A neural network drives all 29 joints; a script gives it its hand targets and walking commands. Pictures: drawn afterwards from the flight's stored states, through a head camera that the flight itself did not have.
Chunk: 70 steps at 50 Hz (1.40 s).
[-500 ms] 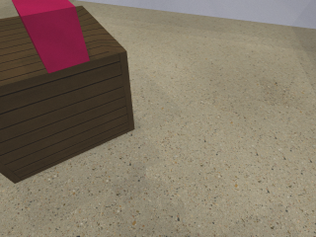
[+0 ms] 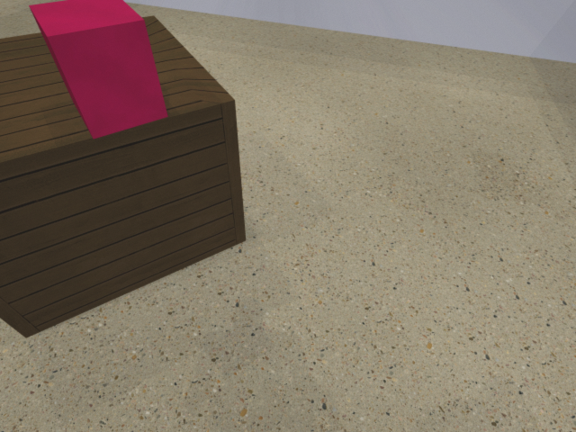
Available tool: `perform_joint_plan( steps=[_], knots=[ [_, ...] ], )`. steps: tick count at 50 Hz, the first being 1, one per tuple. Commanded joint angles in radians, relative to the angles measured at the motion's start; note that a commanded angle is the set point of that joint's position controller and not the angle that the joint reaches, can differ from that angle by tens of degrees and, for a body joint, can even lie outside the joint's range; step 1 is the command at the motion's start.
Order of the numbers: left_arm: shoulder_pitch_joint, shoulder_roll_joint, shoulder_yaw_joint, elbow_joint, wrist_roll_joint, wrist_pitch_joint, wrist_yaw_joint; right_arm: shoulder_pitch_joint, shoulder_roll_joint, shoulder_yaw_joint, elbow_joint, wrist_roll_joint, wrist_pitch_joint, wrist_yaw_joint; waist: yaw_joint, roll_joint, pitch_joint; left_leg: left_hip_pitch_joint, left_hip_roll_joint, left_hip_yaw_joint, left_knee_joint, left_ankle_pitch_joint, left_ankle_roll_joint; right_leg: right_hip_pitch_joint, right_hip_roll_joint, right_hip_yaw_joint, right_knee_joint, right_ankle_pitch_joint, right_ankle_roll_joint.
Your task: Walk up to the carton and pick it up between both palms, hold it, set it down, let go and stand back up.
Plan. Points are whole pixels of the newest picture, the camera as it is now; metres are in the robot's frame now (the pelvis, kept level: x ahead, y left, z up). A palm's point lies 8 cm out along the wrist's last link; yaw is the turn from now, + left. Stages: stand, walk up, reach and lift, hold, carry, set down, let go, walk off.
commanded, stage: stand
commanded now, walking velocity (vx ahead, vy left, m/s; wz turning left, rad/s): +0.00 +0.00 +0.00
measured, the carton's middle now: (104, 66) +0.96 +0.46 +0.05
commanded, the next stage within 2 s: walk up in 0.72 s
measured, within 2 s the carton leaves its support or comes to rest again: neither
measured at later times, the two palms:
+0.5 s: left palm out of the picture -0.03 +0.22 -0.14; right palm out of the picture -0.03 -0.20 -0.14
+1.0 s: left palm out of the picture -0.02 +0.24 -0.13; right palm out of the picture -0.01 -0.23 -0.14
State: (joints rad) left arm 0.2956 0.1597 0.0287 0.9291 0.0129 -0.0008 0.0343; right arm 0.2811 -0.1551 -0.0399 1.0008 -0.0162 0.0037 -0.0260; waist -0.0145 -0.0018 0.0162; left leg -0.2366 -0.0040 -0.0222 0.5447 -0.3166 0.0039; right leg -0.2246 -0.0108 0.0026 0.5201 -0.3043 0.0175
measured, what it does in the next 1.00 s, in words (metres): stands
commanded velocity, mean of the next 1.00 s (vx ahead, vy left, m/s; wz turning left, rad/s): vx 0.00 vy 0.00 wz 0.00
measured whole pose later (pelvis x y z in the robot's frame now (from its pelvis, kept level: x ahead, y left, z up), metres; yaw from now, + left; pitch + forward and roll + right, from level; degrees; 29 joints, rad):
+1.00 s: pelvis -0.01 +0.00 +0.00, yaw +3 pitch -1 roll -1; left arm 0.34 0.17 0.07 0.98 0.06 -0.03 0.04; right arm 0.34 -0.14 -0.07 1.03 -0.05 0.02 0.00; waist 0.00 0.02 0.05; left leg -0.29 -0.01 -0.05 0.66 -0.44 0.04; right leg -0.20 -0.02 -0.04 0.51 -0.30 -0.01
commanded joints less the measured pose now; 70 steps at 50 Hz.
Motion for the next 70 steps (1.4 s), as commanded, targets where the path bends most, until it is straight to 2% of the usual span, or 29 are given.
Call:
perform_joint_plan(
  steps=[1,8,9,11,13,17,20,31,35,42,45,46,47,48,49,50,51,53,55,57,60,61,62,63,64,65,66,68,70],
  knots=[
    [0.051,0.116,0.032,0.002,0.0,-0.018,0.006,0.037,-0.12,-0.03,0.0,-0.006,-0.024,-0.013,0.009,0.004,-0.012,0.021,0.057,-0.065,-0.103,0.259,0.045,0.051,-0.06,0.062,-0.08,0.23,-0.048],
    [0.071,0.035,0.008,0.075,0.007,-0.004,0.013,0.044,-0.054,0.0,0.063,0.004,-0.015,-0.018,0.018,0.05,0.04,-0.014,0.064,-0.077,-0.15,0.227,0.043,0.073,-0.067,0.061,-0.111,0.194,-0.041],
    [0.053,0.018,-0.004,0.088,0.005,-0.001,0.016,0.037,-0.082,-0.008,0.061,0.012,-0.016,-0.016,-0.006,-0.007,0.046,0.036,0.065,-0.067,-0.149,0.232,0.043,0.042,-0.066,0.062,-0.119,0.257,-0.041],
    [0.081,0.073,0.007,0.106,-0.002,-0.002,0.012,0.057,-0.084,-0.007,0.075,0.01,-0.014,-0.018,-0.006,0.057,0.054,0.024,0.073,-0.078,-0.168,0.205,0.043,0.042,-0.054,0.058,-0.129,0.193,-0.03],
    [0.055,0.078,0.0,0.115,0.001,-0.003,0.01,0.074,-0.102,-0.015,0.084,0.01,-0.017,-0.015,-0.012,-0.029,0.106,0.03,0.066,-0.086,-0.181,0.199,0.039,-0.012,-0.058,0.056,-0.132,0.158,-0.038],
    [0.095,0.034,-0.013,0.153,0.004,-0.003,0.014,0.066,-0.088,-0.015,0.086,0.012,-0.008,-0.008,-0.022,0.025,0.066,0.013,0.064,-0.077,-0.183,0.136,0.044,0.034,-0.058,0.05,-0.138,0.149,-0.021],
    [0.109,0.061,0.008,0.151,0.008,-0.007,0.014,0.057,-0.059,0.005,0.114,0.001,-0.012,-0.017,0.022,0.033,0.052,0.033,0.068,-0.08,-0.188,0.121,0.05,0.03,-0.06,0.048,-0.137,0.158,-0.027],
    [0.068,0.02,-0.013,0.177,0.002,-0.003,0.013,0.055,-0.035,-0.004,0.132,-0.005,-0.009,-0.011,0.001,-0.041,0.055,0.059,0.058,-0.074,-0.19,0.154,0.032,0.004,-0.055,0.038,-0.138,0.146,-0.021],
    [0.096,0.007,-0.01,0.181,0.0,0.007,0.011,0.048,-0.07,-0.005,0.129,0.009,-0.003,-0.017,0.005,0.039,0.087,-0.027,0.078,-0.099,-0.226,0.046,0.044,0.038,-0.048,0.043,-0.136,0.143,-0.019],
    [0.09,0.035,0.0,0.195,0.002,-0.004,0.022,0.051,-0.057,-0.01,0.121,0.006,-0.006,-0.013,-0.002,-0.037,0.071,0.016,0.056,-0.071,-0.191,0.125,0.039,0.001,-0.061,0.069,-0.156,0.121,-0.034],
    [0.1,0.036,0.005,0.18,0.003,-0.007,0.011,0.076,-0.043,0.002,0.143,0.003,-0.009,-0.024,0.014,0.025,0.065,0.007,0.062,-0.059,-0.192,0.161,0.034,0.035,-0.076,0.079,-0.133,0.185,-0.04],
    [0.044,0.334,0.121,-0.03,0.052,-0.045,0.017,0.003,-0.233,-0.088,-0.062,-0.036,-0.026,0.0,0.046,-0.029,-0.004,-0.126,0.043,-0.179,-0.062,-0.236,0.1,0.15,-0.092,0.071,-0.069,-0.228,-0.105],
    [0.108,0.357,0.142,-0.011,0.055,-0.053,0.023,-0.051,-0.223,-0.087,-0.094,-0.041,-0.027,0.014,0.093,-0.052,0.012,-0.342,0.048,-0.159,-0.031,-0.351,0.097,0.267,-0.152,0.127,-0.077,-0.336,-0.146],
    [0.228,0.33,0.142,-0.019,0.056,-0.053,0.023,-0.163,-0.227,-0.096,-0.192,-0.043,-0.024,0.027,0.147,-0.132,0.046,-0.464,0.025,-0.09,0.142,-0.268,0.065,0.297,-0.248,0.274,-0.214,-0.413,-0.209],
    [0.198,0.333,0.138,-0.038,0.063,-0.057,0.027,-0.188,-0.196,-0.098,-0.236,-0.055,-0.02,0.038,0.147,-0.223,0.121,-0.553,0.035,-0.005,0.384,-0.221,0.04,0.27,-0.428,0.437,-0.358,-0.471,-0.283],
    [0.108,0.334,0.144,-0.1,0.081,-0.078,0.038,-0.139,-0.222,-0.111,-0.28,-0.069,-0.01,0.045,0.093,-0.157,0.165,-0.548,0.15,-0.092,0.47,-0.193,0.034,0.207,-0.529,0.476,-0.361,-0.426,-0.336],
    [0.077,0.338,0.147,-0.146,0.074,-0.08,0.036,-0.059,-0.258,-0.125,-0.274,-0.073,-0.01,0.058,0.063,-0.055,0.138,-0.47,0.161,-0.105,0.521,-0.171,0.022,0.15,-0.491,0.424,-0.334,-0.407,-0.302],
    [0.023,0.351,0.139,-0.207,0.077,-0.084,0.035,0.037,-0.226,-0.135,-0.299,-0.06,-0.002,0.081,-0.002,-0.009,0.157,-0.362,0.157,-0.075,0.516,-0.135,0.017,0.013,-0.397,0.256,-0.318,-0.365,-0.251],
    [-0.029,0.394,0.142,-0.251,0.087,-0.086,0.017,0.047,-0.229,-0.119,-0.327,-0.034,0.003,0.096,-0.004,-0.086,0.132,-0.268,0.129,0.026,0.378,-0.129,0.022,0.018,-0.309,0.052,-0.283,-0.23,-0.222],
    [-0.075,0.401,0.148,-0.294,0.074,-0.072,-0.006,0.055,-0.222,-0.105,-0.362,-0.024,0.007,0.112,-0.009,-0.246,0.15,-0.13,0.108,0.095,0.245,-0.06,0.025,-0.084,-0.233,-0.109,-0.23,-0.313,-0.18],
    [-0.019,0.384,0.133,-0.337,0.065,-0.048,-0.02,0.181,-0.296,-0.132,-0.339,-0.027,-0.002,0.103,-0.065,-0.027,0.06,0.158,-0.014,0.259,0.139,0.014,0.036,-0.201,-0.204,-0.193,0.093,-0.387,-0.162],
    [0.002,0.355,0.121,-0.368,0.062,-0.04,-0.032,0.278,-0.35,-0.148,-0.336,-0.026,-0.009,0.09,-0.121,0.124,-0.012,0.3,-0.054,0.192,0.077,-0.072,0.06,-0.262,-0.148,-0.214,0.386,-0.242,-0.146],
    [-0.01,0.254,0.079,-0.421,0.035,-0.038,-0.052,0.327,-0.457,-0.164,-0.348,-0.041,-0.022,0.071,-0.154,0.388,0.006,0.341,0.132,-0.282,-0.045,-0.314,0.138,-0.523,-0.061,-0.168,0.7,-0.375,-0.089],
    [-0.048,0.303,0.087,-0.51,0.011,-0.033,-0.06,0.308,-0.492,-0.154,-0.403,-0.029,-0.025,0.056,-0.133,0.349,0.007,0.234,0.379,-0.844,-0.366,-0.462,0.293,-0.602,-0.019,-0.043,0.824,-0.375,-0.08],
    [-0.093,0.356,0.104,-0.543,0.02,-0.037,-0.053,0.223,-0.515,-0.154,-0.441,-0.01,-0.035,0.04,-0.082,0.238,0.067,0.205,0.455,-0.916,-0.41,-0.471,0.36,-0.639,-0.089,0.036,0.869,-0.338,-0.064],
    [-0.07,0.421,0.116,-0.516,0.013,-0.043,-0.051,0.185,-0.522,-0.154,-0.456,0.0,-0.048,0.023,-0.068,0.086,0.048,0.185,0.402,-0.698,-0.31,-0.325,0.33,-0.603,-0.123,0.052,0.843,-0.284,-0.062],
    [-0.012,0.434,0.11,-0.475,0.013,-0.05,-0.055,0.16,-0.521,-0.138,-0.46,-0.016,-0.056,0.01,-0.035,0.037,0.07,0.122,0.337,-0.58,-0.234,-0.183,0.294,-0.547,-0.135,0.065,0.77,-0.247,-0.078],
    [0.03,0.397,0.104,-0.488,0.023,-0.056,-0.063,0.139,-0.487,-0.113,-0.48,-0.025,-0.07,-0.002,-0.024,0.112,0.006,0.093,0.286,-0.427,-0.175,0.1,0.257,-0.45,-0.124,0.052,0.624,-0.168,-0.064],
    [0.037,0.397,0.108,-0.491,0.022,-0.043,-0.076,0.109,-0.462,-0.107,-0.491,-0.019,-0.071,0.003,-0.022,0.146,0.016,0.005,0.21,-0.293,-0.183,-0.009,0.233,-0.362,-0.101,0.009,0.519,-0.111,-0.04]
  ],
)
